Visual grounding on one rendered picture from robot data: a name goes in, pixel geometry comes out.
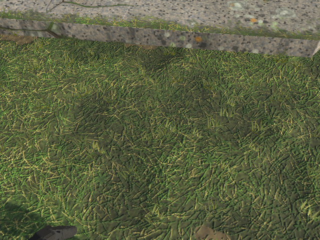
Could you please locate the left robot hand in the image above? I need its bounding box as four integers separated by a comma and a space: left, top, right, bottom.
28, 225, 77, 240

